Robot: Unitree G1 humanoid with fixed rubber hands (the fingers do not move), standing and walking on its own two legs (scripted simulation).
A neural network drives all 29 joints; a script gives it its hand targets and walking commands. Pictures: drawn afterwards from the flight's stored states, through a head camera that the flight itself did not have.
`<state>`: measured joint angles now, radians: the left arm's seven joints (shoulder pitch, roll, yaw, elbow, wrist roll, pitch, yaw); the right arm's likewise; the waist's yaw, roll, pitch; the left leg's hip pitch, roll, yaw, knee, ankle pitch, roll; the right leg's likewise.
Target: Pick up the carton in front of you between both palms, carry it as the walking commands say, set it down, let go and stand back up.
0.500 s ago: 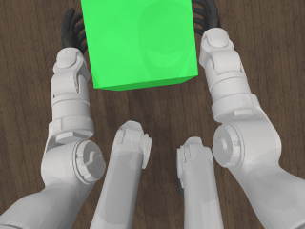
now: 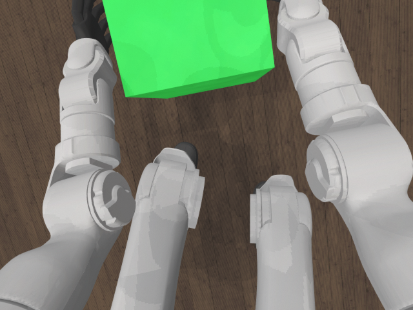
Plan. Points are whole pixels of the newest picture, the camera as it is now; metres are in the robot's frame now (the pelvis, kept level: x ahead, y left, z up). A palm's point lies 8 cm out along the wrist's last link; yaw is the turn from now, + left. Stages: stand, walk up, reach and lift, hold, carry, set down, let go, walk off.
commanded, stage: set down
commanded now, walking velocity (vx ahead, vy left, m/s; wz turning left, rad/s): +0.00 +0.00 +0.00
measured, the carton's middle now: (195, 30) +0.51 +0.15 -0.24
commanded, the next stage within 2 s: none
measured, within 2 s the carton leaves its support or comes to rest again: rests again in 0.46 s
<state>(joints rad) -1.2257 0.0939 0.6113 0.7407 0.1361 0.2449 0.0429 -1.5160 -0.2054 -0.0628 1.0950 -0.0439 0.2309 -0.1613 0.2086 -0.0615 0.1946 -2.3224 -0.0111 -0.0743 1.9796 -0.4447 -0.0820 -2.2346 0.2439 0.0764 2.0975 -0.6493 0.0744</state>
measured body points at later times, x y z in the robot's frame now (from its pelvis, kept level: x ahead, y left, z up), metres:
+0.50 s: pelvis +0.00 -0.01 -0.01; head +0.37 +0.03 +0.24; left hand +0.46 +0.29 -0.20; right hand +0.57 +0.00 -0.21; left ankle +0.14 +0.14 -0.37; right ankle +0.08 -0.11 -0.37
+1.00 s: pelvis -0.01 -0.01 -0.02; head +0.37 +0.02 +0.22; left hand +0.45 +0.30 -0.21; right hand +0.57 +0.00 -0.21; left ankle +0.13 +0.14 -0.37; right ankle +0.08 -0.11 -0.37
